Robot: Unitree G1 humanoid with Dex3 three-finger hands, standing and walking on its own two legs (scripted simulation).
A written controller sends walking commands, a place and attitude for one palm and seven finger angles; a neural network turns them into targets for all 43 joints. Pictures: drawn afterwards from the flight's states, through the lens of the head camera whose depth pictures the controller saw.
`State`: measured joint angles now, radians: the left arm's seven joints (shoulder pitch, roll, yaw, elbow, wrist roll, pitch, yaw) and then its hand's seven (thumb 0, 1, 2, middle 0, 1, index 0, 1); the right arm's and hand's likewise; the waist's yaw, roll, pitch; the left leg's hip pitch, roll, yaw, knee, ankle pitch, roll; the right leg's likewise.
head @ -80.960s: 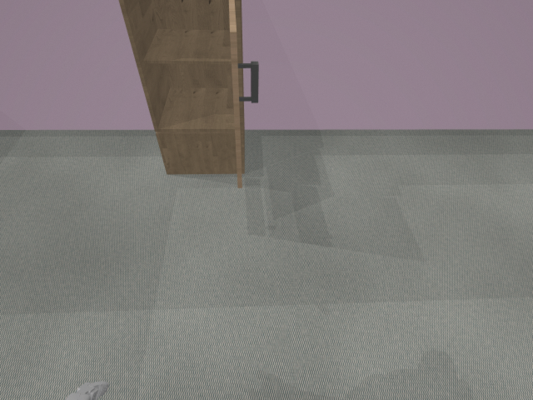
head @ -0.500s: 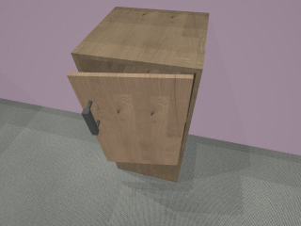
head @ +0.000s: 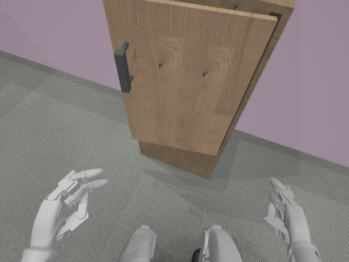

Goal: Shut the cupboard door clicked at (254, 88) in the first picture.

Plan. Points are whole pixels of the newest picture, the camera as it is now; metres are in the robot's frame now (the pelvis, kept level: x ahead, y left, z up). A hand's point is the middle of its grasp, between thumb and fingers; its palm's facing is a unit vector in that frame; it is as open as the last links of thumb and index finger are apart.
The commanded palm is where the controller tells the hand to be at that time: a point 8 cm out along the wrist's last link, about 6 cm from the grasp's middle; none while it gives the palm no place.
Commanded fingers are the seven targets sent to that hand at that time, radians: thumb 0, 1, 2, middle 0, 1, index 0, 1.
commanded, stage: raise the hand and make a fist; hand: left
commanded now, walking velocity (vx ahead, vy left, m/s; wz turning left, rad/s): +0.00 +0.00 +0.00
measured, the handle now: (125, 68) +0.57 +0.21 +0.08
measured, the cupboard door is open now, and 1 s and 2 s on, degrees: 10 10 10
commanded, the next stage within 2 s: bring the fist close to the handle in 1.40 s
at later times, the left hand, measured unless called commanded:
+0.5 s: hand (84, 195) +0.22 +0.20 +0.06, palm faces -0.09 -0.99 -0.04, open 3.5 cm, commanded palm +0.20 +0.26 +0.07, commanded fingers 0.00 0.90 0.90 -1.13 -1.32 -1.13 -1.32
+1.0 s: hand (87, 170) +0.26 +0.20 +0.08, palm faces -0.06 -1.00 -0.06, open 3.1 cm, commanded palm +0.24 +0.25 +0.08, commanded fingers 0.00 0.90 0.90 -1.30 -1.50 -1.30 -1.50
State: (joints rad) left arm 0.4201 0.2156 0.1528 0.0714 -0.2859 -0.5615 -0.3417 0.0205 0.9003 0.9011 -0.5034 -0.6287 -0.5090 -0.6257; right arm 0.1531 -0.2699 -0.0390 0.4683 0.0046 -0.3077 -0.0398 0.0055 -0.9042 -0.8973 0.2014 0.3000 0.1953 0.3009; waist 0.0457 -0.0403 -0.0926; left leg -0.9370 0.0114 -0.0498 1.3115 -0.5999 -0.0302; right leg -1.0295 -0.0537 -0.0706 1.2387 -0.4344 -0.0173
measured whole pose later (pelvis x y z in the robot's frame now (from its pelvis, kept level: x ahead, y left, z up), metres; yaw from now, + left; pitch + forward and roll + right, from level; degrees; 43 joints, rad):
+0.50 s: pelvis +0.01 +0.04 +0.01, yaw +1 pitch +15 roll -3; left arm 0.41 0.25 0.09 -0.09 -0.23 -0.38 -0.26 0.01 0.91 0.90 -0.95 -1.13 -0.96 -1.12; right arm 0.29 -0.28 0.02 0.49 0.01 -0.25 -0.04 0.01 -0.90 -0.90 0.21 0.30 0.20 0.30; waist -0.02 0.01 -0.14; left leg -0.95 -0.04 -0.05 1.29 -0.60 0.03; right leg -1.02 -0.04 -0.02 1.19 -0.43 0.03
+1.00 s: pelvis +0.05 +0.01 +0.02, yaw +1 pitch +16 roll -2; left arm 0.40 0.28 0.19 -0.13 -0.30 -0.32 -0.33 0.02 0.90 0.90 -1.28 -1.49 -1.29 -1.48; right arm 0.26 -0.23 0.02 0.44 0.01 -0.18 -0.05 0.01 -0.90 -0.90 0.21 0.30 0.20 0.30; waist 0.00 0.02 -0.15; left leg -0.89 0.00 -0.08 1.24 -0.63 -0.02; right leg -0.97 -0.01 -0.05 1.16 -0.48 0.00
